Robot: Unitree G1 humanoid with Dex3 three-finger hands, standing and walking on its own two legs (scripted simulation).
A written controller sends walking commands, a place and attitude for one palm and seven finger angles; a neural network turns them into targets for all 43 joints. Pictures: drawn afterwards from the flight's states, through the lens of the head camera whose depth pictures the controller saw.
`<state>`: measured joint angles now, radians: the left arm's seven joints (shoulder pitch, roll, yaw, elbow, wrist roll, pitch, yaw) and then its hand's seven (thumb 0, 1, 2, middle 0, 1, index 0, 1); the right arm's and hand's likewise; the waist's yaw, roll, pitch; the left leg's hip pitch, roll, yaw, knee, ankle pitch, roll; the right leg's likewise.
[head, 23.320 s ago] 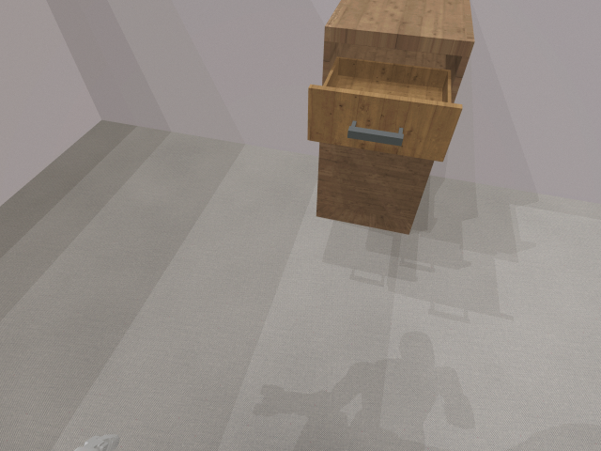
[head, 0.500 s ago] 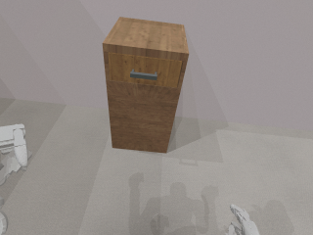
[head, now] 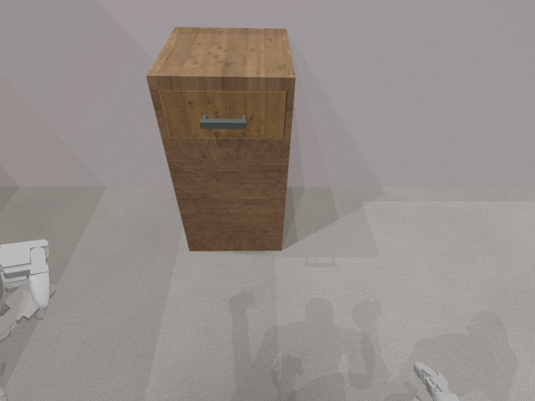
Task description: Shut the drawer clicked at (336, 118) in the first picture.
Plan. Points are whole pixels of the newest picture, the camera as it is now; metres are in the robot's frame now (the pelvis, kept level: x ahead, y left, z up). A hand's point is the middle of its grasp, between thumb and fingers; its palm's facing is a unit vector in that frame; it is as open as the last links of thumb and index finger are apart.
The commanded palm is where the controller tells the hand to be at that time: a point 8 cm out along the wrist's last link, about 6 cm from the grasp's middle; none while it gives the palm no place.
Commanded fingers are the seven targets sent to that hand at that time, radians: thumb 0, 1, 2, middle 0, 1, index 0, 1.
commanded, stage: let the arm hang, fingers relaxed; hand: left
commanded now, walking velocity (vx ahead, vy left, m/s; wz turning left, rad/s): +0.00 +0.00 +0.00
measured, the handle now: (223, 120) +0.91 +0.16 -0.05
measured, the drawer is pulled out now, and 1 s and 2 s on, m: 0.00 0.00 0.00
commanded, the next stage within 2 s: look to check the result in 1.08 s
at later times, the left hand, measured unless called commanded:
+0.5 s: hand out of the picture -0.06 +0.20 -0.15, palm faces +0.09 -0.97 -0.24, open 4.7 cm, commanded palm none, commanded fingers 0.00 0.90 0.90 -0.32 -0.43 -0.32 -0.43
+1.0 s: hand out of the picture +0.02 +0.19 -0.15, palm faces +0.06 -0.98 -0.20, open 7.3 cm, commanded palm none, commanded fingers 0.00 0.90 0.90 -0.20 -0.30 -0.20 -0.30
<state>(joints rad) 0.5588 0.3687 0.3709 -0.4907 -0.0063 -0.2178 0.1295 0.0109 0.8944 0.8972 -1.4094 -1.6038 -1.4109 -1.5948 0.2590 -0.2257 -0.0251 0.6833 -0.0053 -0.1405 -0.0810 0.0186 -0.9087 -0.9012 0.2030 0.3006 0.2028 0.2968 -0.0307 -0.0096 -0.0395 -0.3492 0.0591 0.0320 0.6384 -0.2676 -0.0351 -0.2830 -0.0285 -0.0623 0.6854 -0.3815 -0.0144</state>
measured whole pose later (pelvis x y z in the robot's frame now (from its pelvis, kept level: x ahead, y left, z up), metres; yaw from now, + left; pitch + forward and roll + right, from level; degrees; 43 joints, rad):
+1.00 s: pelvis +0.00 +0.01 +0.02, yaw +2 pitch -2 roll +0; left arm 0.22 0.16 0.02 1.13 0.01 0.00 0.02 0.01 0.92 0.90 -0.21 -0.31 -0.21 -0.30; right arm 0.28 -0.12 -0.02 1.15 -0.02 0.02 -0.02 0.01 -0.92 -0.90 0.20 0.30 0.20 0.30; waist -0.02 0.02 0.05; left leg -0.22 0.03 0.05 0.42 -0.17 -0.01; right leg -0.14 -0.04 -0.09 0.43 -0.26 0.00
